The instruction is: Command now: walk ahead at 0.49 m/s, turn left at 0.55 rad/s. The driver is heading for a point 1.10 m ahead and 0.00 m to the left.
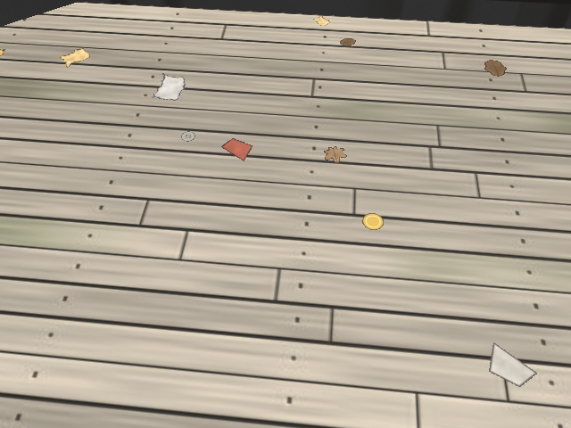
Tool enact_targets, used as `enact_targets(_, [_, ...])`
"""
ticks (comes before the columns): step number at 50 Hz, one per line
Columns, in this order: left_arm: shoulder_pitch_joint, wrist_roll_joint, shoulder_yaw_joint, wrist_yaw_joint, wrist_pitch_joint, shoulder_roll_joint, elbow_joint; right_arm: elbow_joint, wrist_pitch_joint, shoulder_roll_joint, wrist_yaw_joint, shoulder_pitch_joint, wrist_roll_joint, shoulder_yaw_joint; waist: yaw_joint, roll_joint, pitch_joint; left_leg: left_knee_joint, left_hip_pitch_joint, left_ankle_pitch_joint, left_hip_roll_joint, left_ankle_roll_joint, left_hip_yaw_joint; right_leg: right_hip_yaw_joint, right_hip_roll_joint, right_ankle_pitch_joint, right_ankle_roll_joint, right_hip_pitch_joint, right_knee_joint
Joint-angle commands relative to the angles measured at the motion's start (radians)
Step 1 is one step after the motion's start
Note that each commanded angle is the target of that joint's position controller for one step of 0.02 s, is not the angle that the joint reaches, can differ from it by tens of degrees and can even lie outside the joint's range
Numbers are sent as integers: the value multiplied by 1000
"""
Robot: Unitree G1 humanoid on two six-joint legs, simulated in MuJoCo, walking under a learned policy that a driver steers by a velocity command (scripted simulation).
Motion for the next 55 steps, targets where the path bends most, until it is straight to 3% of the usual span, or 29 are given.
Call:
enact_targets(1, [31, 19, 39, 5, -4, 131, -82, -72, -20, -112, -12, -8, -8, -33, 25, 23, -92, -274, 181, 169, 271, 204, -379, 34, -69, 69, 33, -203, -64])
enact_targets(3, [14, 29, 33, 11, 12, 108, -88, -52, -24, -125, -21, 7, -3, -36, 27, 33, -75, -282, 91, 239, 247, 202, -312, 9, -66, 118, 69, -185, -147])
enact_targets(5, [-72, 32, 23, 15, 15, 85, -116, -34, -20, -144, -33, 31, -1, -41, 0, 43, -54, -276, 46, 233, 211, 176, -266, -4, -51, 243, 88, -188, -289])
enact_targets(8, [-205, 23, 11, 7, 5, 57, -143, -10, -7, -154, -43, 81, 10, -43, -61, 65, -57, -239, 31, 121, 168, 120, -243, -13, 5, 437, 88, -106, -544])
enact_targets(10, [-262, 7, 15, -3, -3, 70, -158, 7, 0, -166, -46, 120, 14, -46, -85, 78, -64, -217, 66, 62, 188, 111, -293, -3, 33, 469, 86, -71, -624])
enact_targets(14, [-241, -1, 37, -23, -20, 121, -154, 30, 8, -141, -50, 146, 12, -39, -66, 123, -77, -101, 216, 30, 260, 86, -403, 27, 28, 365, 35, -41, -713])
enact_targets(16, [-121, 6, 56, -18, -27, 143, -125, 33, 10, -110, -46, 141, 5, -29, 1, 131, -113, 13, 217, 137, 224, 50, -387, -8, 37, 317, -23, 133, -772])
enact_targets(17, [5, 23, 69, -11, -33, 184, -116, 22, 6, -58, -41, 146, -4, -8, 58, 66, -229, 239, 146, 97, 172, 14, -326, 101, -82, 302, -89, 349, -752])
enact_targets(18, [132, 35, 97, -11, -22, 278, -77, 15, -5, -6, -41, 281, 17, 10, 40, -206, -374, 591, -186, -170, 24, -73, -177, 508, -291, 124, -262, 708, -797])
enact_targets(19, [179, 3, 90, -23, -14, 219, -50, 20, -12, -61, -44, 280, 26, 6, 61, -281, -359, 756, -369, -420, 37, -91, -183, 769, -358, -145, -295, 738, -922])
enact_targets(20, [129, -4, 70, -21, -10, 153, -60, 10, -12, -135, -44, 173, 31, -14, 82, -157, -211, 818, -432, -347, 84, -89, -203, 669, -323, -212, -253, 630, -947])
enact_targets(21, [73, 6, 59, -19, -2, 129, -70, -11, -10, -135, -45, 85, 18, -13, 72, -80, -132, 809, -422, -278, 122, -88, -156, 531, -278, -122, -222, 517, -951])
enact_targets(22, [36, 12, 50, -19, 3, 111, -66, -29, -15, -121, -42, 34, 2, -11, 54, -52, -62, 749, -414, -226, 152, -88, -135, 437, -237, -7, -220, 412, -973])
enact_targets(24, [5, 18, 38, -17, 0, 80, -61, -24, -15, -87, -35, 48, -1, -10, 10, -96, -46, 653, -324, -161, 200, -91, -111, 317, -173, 149, -203, 313, -1013])
enact_targets(25, [7, 12, 37, -18, -2, 79, -54, -16, -13, -68, -32, 61, 1, -6, 3, -109, -54, 620, -303, -153, 203, -96, -94, 278, -159, 204, -208, 297, -1026])
enact_targets(30, [45, -4, 52, -12, 4, 140, -12, -44, -21, -17, -25, -65, -9, 19, 33, -79, -37, 317, -286, 23, 216, -123, -47, 135, -147, 368, -221, 282, -1075])
enact_targets(35, [123, -17, 55, -10, 21, 165, 38, -73, -33, -22, -6, -208, 7, 20, 82, -77, -13, 102, -193, 178, 177, -122, -19, 80, -154, 376, -194, 305, -1062])
enact_targets(38, [142, -21, 59, -6, 36, 179, 60, -93, -39, -42, 6, -242, 10, 12, 69, -83, 0, 38, -180, 112, 166, -86, -22, 94, -195, 419, -173, 385, -1022])
enact_targets(40, [123, -22, 64, 0, 47, 196, 64, -76, -42, -72, 6, -167, 5, -3, 8, -86, -43, -12, -45, 74, 136, -52, 7, 68, -188, 606, -147, 406, -922])
enact_targets(41, [121, -20, 59, 2, 51, 184, 64, -38, -40, -109, -1, -46, 0, -25, -52, -68, -122, -33, 134, 78, 115, -25, 27, 26, -144, 733, -124, 376, -776])
enact_targets(42, [115, -6, 40, 3, 48, 143, 45, -5, -38, -165, -13, 124, -11, -45, -127, -20, -250, 2, 420, 91, 230, 28, -88, -2, -97, 609, -89, 213, -531])
enact_targets(43, [213, 3, 3, 0, 31, 30, 13, 9, -30, -269, -20, 223, -26, -69, -111, 233, -398, -42, 782, -39, 496, 172, -514, -65, 61, 100, -13, -183, -140])
enact_targets(44, [193, -16, 15, -1, 15, 86, 30, 17, -25, -186, -19, 243, -13, -50, -135, 240, -430, -159, 763, -179, 534, 201, -704, 64, 73, -195, -11, -309, 16])
enact_targets(45, [112, -42, 38, -5, 9, 155, 8, 21, -26, -144, -20, 185, -8, -33, -128, 169, -262, -182, 633, -191, 503, 155, -562, 79, 24, -133, -20, -378, 57])
enact_targets(46, [57, -41, 38, -4, 10, 150, -3, 18, -28, -112, -20, 124, -10, -23, -99, 120, -182, -204, 509, -142, 458, 124, -433, 52, -21, -49, -21, -359, 24])
enact_targets(47, [30, -28, 40, -3, 17, 136, -6, 22, -33, -80, -15, 70, -15, -13, -70, 93, -114, -242, 397, -75, 417, 107, -345, 43, -46, 14, -14, -333, -29])
enact_targets(49, [69, -22, 43, -2, 45, 103, 11, 31, -51, -56, -11, 15, -25, -11, -16, 124, -80, -309, 264, 22, 373, 87, -225, 51, -77, 97, -2, -228, -77])
enact_targets(51, [75, -22, 41, -1, 64, 72, 14, 52, -68, -64, -13, 7, -25, -18, 3, 95, -59, -346, 216, 127, 370, 93, -140, 56, -76, 147, 11, -222, -96])
enact_targets(55, [-11, -17, 40, -6, 65, 56, -18, 94, -72, -88, -27, 24, -30, -27, -9, 58, -25, -368, 245, 242, 354, 78, -2, 71, -68, 339, 20, -286, -271])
